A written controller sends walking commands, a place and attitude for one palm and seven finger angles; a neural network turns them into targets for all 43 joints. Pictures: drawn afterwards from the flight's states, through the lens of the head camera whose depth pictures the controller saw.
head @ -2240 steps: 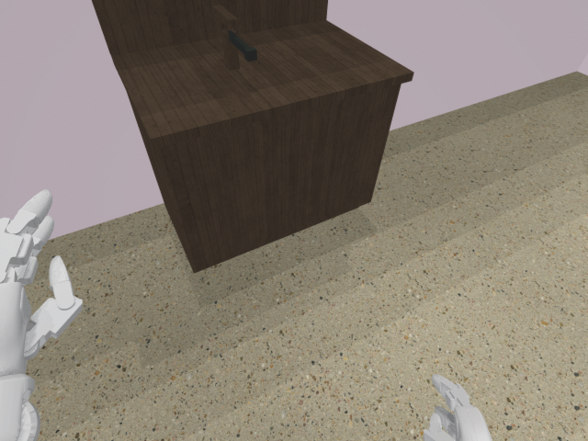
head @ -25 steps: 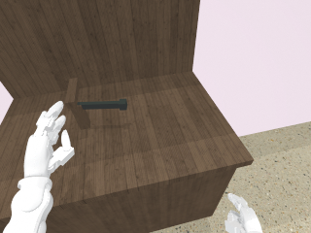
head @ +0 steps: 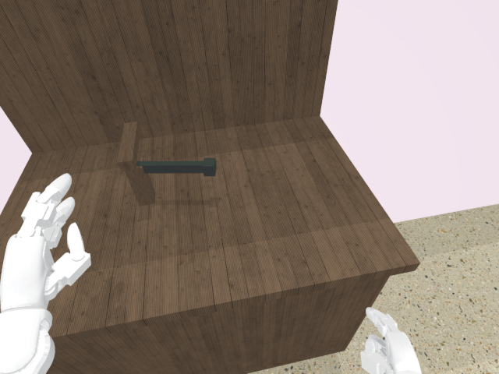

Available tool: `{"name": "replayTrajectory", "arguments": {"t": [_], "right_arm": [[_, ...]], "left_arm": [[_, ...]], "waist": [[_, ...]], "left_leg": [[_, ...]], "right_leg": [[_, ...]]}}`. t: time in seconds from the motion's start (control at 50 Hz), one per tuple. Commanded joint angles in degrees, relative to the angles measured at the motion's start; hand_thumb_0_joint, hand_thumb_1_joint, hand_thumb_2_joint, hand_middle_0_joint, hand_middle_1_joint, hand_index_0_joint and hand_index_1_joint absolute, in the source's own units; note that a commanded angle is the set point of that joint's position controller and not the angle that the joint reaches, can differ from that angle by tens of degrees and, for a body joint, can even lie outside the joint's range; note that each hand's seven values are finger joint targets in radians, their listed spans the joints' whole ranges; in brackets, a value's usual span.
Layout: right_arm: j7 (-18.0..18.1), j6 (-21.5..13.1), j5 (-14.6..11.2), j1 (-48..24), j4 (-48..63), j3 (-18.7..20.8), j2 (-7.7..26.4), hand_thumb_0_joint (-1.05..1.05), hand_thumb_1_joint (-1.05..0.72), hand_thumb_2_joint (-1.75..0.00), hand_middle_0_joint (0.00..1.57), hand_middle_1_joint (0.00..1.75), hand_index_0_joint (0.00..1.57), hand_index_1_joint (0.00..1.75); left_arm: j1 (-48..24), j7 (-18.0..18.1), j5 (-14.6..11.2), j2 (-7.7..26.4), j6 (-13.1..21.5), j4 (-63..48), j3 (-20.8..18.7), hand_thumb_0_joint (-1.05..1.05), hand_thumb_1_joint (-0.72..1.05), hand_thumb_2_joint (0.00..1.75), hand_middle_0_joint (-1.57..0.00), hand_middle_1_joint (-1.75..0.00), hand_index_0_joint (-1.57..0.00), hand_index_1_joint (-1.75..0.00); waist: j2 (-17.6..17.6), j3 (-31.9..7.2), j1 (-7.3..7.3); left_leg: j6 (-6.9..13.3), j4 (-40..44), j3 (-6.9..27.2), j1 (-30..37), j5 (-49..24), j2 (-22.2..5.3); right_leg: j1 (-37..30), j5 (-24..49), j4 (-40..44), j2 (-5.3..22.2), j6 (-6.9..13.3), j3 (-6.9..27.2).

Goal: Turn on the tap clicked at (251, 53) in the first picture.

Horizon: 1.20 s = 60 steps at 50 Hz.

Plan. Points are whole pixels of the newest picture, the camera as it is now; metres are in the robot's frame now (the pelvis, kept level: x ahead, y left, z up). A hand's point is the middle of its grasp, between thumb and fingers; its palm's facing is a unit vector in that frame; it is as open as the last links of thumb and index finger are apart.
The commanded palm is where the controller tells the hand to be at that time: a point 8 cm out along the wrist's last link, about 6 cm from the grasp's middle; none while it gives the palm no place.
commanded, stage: draw the hand back beside the body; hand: left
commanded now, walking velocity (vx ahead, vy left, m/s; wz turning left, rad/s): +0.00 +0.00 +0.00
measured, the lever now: (209, 167) +0.50 +0.16 +0.06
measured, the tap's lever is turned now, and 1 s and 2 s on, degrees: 78 78 78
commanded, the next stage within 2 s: step back with the hand held close in 0.02 s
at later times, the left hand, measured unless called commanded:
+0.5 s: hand (85, 280) +0.18 +0.23 +0.14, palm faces +0.29 -0.85 -0.43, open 7.4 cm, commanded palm +0.13 +0.28 +0.17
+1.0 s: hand (62, 302) +0.15 +0.24 +0.15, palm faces +0.33 -0.83 -0.46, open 7.4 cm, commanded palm +0.09 +0.28 +0.17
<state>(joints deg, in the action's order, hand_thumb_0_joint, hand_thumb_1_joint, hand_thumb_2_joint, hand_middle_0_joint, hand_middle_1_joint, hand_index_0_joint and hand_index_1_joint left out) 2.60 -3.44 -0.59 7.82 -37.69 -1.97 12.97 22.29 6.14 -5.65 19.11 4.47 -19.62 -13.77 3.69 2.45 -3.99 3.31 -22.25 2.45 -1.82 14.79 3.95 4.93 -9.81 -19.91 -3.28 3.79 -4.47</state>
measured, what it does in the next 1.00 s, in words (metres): shifts its weight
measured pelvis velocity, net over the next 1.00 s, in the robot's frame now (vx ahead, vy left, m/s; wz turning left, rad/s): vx -0.07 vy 0.00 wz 0.00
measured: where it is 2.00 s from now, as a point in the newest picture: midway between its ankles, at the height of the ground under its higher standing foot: outside the picture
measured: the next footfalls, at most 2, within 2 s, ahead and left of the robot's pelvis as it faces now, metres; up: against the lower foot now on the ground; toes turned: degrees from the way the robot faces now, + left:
left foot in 1.26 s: -0.09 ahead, +0.15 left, +0.00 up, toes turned +2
right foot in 1.50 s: -0.12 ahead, -0.11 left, +0.00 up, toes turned +2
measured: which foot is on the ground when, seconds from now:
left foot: down 0.00-1.00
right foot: down 0.00-1.00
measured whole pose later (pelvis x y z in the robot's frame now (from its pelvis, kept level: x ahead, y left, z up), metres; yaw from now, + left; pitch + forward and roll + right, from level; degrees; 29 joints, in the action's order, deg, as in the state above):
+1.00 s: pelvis -0.07 +0.00 -0.01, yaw +0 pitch +2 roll -1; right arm 2.9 -2.0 -0.2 10.1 -32.9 -0.6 11.2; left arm 28.5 6.8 -2.4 22.3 9.2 -30.5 -19.7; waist 0.7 3.1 -0.8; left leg 3.5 -30.5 1.7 -20.9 11.3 4.4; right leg 19.4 -12.5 -30.0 -3.8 1.8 1.6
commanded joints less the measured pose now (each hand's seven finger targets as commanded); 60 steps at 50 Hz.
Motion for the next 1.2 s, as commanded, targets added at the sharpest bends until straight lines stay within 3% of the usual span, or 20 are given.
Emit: {"name": "replayTrajectory", "arguments": {"t": [0.0, 0.1, 0.12, 0.14, 0.16, 0.22, 0.36, 0.38, 0.58, 0.66, 0.72, 0.8, 0.86, 0.9, 0.98, 1.02, 1.06, 1.08, 1.12, 1.18], "right_arm": [[0.3, -3.16, -0.15, -8.17, 9.46, 2.42, 6.02, 0.0, -0.9, -0.9, 0.2, 0.3, 0.2, 0.3], [0.23, -3.14, -0.1, -7.84, 9.58, 2.48, 6.03, 0.0, -0.9, -0.9, 0.2, 0.3, 0.2, 0.3], [0.03, -3.6, -0.24, -8.05, 10.6, 2.37, 6.26, 0.0, -0.9, -0.9, 0.2, 0.3, 0.2, 0.3], [0.89, -3.2, -1.41, -7.66, 14.25, 2.25, 6.44, 0.0, -0.9, -0.9, 0.2, 0.3, 0.2, 0.3], [1.16, -2.63, -0.87, -6.56, 12.24, 2.25, 5.74, 0.0, -0.9, -0.9, 0.2, 0.3, 0.2, 0.3], [0.9, -0.86, -0.9, -5.13, 13.38, 2.81, 6.62, 0.0, -0.9, -0.9, 0.2, 0.3, 0.2, 0.3], [1.33, 1.04, -1.07, -4.43, 15.84, 3.92, 7.28, 0.0, -0.9, -0.9, 0.2, 0.3, 0.2, 0.3], [1.4, 0.95, -0.91, -4.89, 15.92, 3.83, 7.51, 0.0, -0.9, -0.9, 0.2, 0.3, 0.2, 0.3], [1.3, -0.51, -1.16, -1.58, 15.35, 5.1, 8.34, 0.0, -0.9, -0.9, 0.2, 0.3, 0.2, 0.3], [1.45, -0.91, -0.97, -1.39, 15.53, 4.83, 8.42, 0.0, -0.9, -0.9, 0.2, 0.3, 0.2, 0.3], [1.83, -1.31, -0.65, -2.04, 15.6, 4.78, 8.91, 0.0, -0.9, -0.9, 0.2, 0.3, 0.2, 0.3], [1.98, -1.7, 0.35, -1.72, 14.82, 5.14, 7.55, 0.0, -0.9, -0.9, 0.2, 0.3, 0.2, 0.3], [1.48, -1.95, 0.61, -0.87, 13.35, 4.89, 7.0, 0.0, -0.9, -0.9, 0.2, 0.3, 0.2, 0.3], [1.11, -1.65, 0.51, -0.95, 12.87, 5.05, 6.89, 0.0, -0.9, -0.9, 0.2, 0.3, 0.2, 0.3], [0.58, -0.9, -0.22, -1.31, 13.51, 5.73, 6.81, 0.0, -0.9, -0.9, 0.2, 0.3, 0.2, 0.3], [0.55, -0.03, -0.77, -1.06, 14.09, 6.14, 6.12, 0.0, -0.9, -0.9, 0.2, 0.3, 0.2, 0.3], [0.47, 0.42, -1.18, -0.26, 14.01, 6.59, 5.4, 0.0, -0.9, -0.9, 0.2, 0.3, 0.2, 0.3], [0.58, 0.66, -1.05, -0.57, 14.15, 6.66, 5.51, 0.0, -0.9, -0.9, 0.2, 0.3, 0.2, 0.3], [0.48, 0.94, -1.04, -2.08, 14.81, 5.64, 3.88, 0.0, -0.9, -0.9, 0.2, 0.3, 0.2, 0.3], [1.24, 0.95, -0.73, -2.8, 14.33, 5.23, 4.5, 0.0, -0.9, -0.9, 0.2, 0.3, 0.2, 0.3]], "left_arm": [[-7.13, 0.81, -0.03, 10.71, 4.2, -13.25, -6.7, 0.0, 0.9, 0.9, -0.2, -0.3, -0.2, -0.3], [-6.19, 0.79, 0.05, 10.98, 4.25, -13.35, -7.33, 0.0, 0.9, 0.9, -0.2, -0.3, -0.2, -0.3], [-8.91, 1.0, -0.04, 12.32, 4.86, -20.01, -7.59, 0.0, 0.9, 0.9, -0.2, -0.3, -0.2, -0.3], [-16.19, 1.71, -0.9, 21.67, 7.67, -23.82, -17.55, 0.0, 0.9, 0.9, -0.2, -0.3, -0.2, -0.3], [-8.26, 1.39, -0.7, 15.28, 7.74, -16.07, -13.69, 0.0, 0.9, 0.9, -0.2, -0.3, -0.2, -0.3], [0.56, 0.14, -0.08, 9.17, 6.89, -10.85, -8.78, 0.0, 0.9, 0.9, -0.2, -0.3, -0.2, -0.3], [3.06, 0.8, 0.91, 12.55, 6.95, -16.51, -10.85, 0.0, 0.9, 0.9, -0.2, -0.3, -0.2, -0.3], [1.46, 1.11, 1.02, 14.82, 7.3, -19.5, -12.42, 0.0, 0.9, 0.9, -0.2, -0.3, -0.2, -0.3], [4.66, 2.82, 1.85, 14.47, 8.34, -22.03, -12.94, 0.0, 0.9, 0.9, -0.2, -0.3, -0.2, -0.3], [4.96, 3.29, 2.41, 13.81, 8.51, -21.65, -12.93, 0.0, 0.9, 0.9, -0.2, -0.3, -0.2, -0.3], [2.99, 3.37, 3.98, 13.47, 9.04, -22.66, -13.63, 0.0, 0.9, 0.9, -0.2, -0.3, -0.2, -0.3], [3.98, 2.66, 4.27, 13.05, 8.75, -21.25, -13.99, 0.0, 0.9, 0.9, -0.2, -0.3, -0.2, -0.3], [5.25, 1.76, 3.55, 12.1, 8.86, -20.37, -13.11, 0.0, 0.9, 0.9, -0.2, -0.3, -0.2, -0.3], [5.28, 1.47, 3.31, 11.5, 8.83, -22.57, -11.86, 0.0, 0.9, 0.9, -0.2, -0.3, -0.2, -0.3], [8.26, 1.97, 2.31, 14.34, 8.77, -24.73, -14.4, 0.0, 0.9, 0.9, -0.2, -0.3, -0.2, -0.3], [7.71, 2.18, 1.66, 14.18, 9.23, -25.39, -14.07, 0.0, 0.9, 0.9, -0.2, -0.3, -0.2, -0.3], [8.18, 2.6, 1.07, 14.95, 9.58, -24.83, -14.66, 0.0, 0.9, 0.9, -0.2, -0.3, -0.2, -0.3], [8.43, 2.96, 1.09, 16.31, 9.4, -25.41, -16.08, 0.0, 0.9, 0.9, -0.2, -0.3, -0.2, -0.3], [9.26, 2.7, 1.41, 14.75, 8.8, -24.23, -15.32, 0.0, 0.9, 0.9, -0.2, -0.3, -0.2, -0.3], [9.66, 3.03, 1.81, 16.12, 8.94, -25.18, -16.47, 0.0, 0.9, 0.9, -0.2, -0.3, -0.2, -0.3]], "waist": [[0.89, -5.05, 0.37], [1.03, -5.36, 0.27], [2.59, -8.42, 0.04], [1.33, -4.71, 1.14], [-2.23, -3.84, 1.71], [-2.68, -6.62, 2.22], [-4.5, -10.41, 2.07], [-2.27, -10.28, 2.17], [-1.91, -8.13, 3.37], [-1.3, -5.88, 3.39], [4.92, -6.41, 3.04], [1.46, -7.07, 2.64], [-1.1, -7.83, 2.46], [0.01, -13.23, 2.54], [-2.01, -14.7, 2.94], [-6.98, -15.12, 3.84], [-11.72, -13.91, 4.42], [-9.41, -13.98, 4.22], [-7.95, -11.31, 4.54], [-4.22, -11.24, 4.52]], "left_leg": [[-3.07, 4.04, 4.42, -5.14, -12.65, -5.05], [-3.18, 4.02, 4.39, -5.53, -12.99, -5.1], [-3.47, 3.71, 4.66, -4.22, -14.09, -5.3], [-1.17, 2.35, 6.43, -6.66, -9.52, -6.9], [-0.98, 1.21, 7.07, -6.84, -9.51, -6.79], [-0.82, 0.37, 6.72, -5.71, -14.76, -7.99], [-0.46, -0.52, 6.93, -10.44, -12.73, -8.73], [-0.45, -0.07, 7.52, -11.44, -11.79, -8.54], [0.34, -5.77, 9.31, -16.46, 7.26, -7.43], [1.47, -0.82, 12.0, -22.98, 14.3, -9.59], [3.66, 9.19, 17.56, -34.11, 18.94, -14.51], [3.8, 8.39, 18.28, -29.01, 3.91, -16.38], [2.31, 1.56, 15.49, -17.12, -19.07, -15.51], [0.37, -2.34, 12.13, -10.81, -29.12, -14.47], [-0.69, -9.21, 9.66, -13.34, -21.36, -11.85], [-2.12, -16.18, 6.28, -15.43, -11.41, -7.98], [-3.78, -26.74, 3.76, -16.22, 4.99, -3.94], [-3.89, -31.22, 4.05, -17.85, 9.42, -3.87], [-3.4, -29.18, 3.94, -20.53, 10.49, -5.7], [-3.28, -13.63, 0.68, -17.57, 4.98, -6.32]], "right_leg": [[-4.56, 5.99, 2.28, 4.78, -0.59, 5.78], [-5.01, 6.34, 2.2, 4.77, -0.48, 5.68], [-6.33, 7.39, 1.99, 5.02, -0.57, 5.98], [-0.81, 12.48, 3.44, 8.61, -1.24, 13.73], [0.54, 14.66, 3.03, 10.29, -1.05, 13.16], [2.52, 17.03, 0.83, 10.38, -2.05, 11.67], [2.65, 14.4, -1.64, 10.63, -2.5, 11.66], [3.01, 13.48, -2.19, 10.72, -2.16, 12.27], [13.22, -6.06, -0.21, 12.67, -0.33, 15.2], [12.53, -11.54, -3.23, 9.46, -2.17, 12.33], [0.23, -3.56, -15.14, 3.96, -4.16, 8.68], [3.25, -5.37, -20.64, 2.95, -4.3, 8.82], [9.31, -3.19, -11.37, 3.83, -3.92, 9.53], [8.12, 1.96, -9.66, 5.3, -3.3, 10.44], [8.86, 12.77, -7.13, 10.56, 0.09, 16.41], [9.39, 22.93, -3.93, 16.59, 2.77, 21.41], [13.08, 23.71, 0.06, 23.38, 6.18, 24.4], [13.42, 24.89, 0.53, 24.52, 7.37, 25.01], [12.93, 28.53, -2.5, 23.43, 5.86, 21.05], [11.24, 27.03, -5.83, 19.5, 1.97, 17.09]]}}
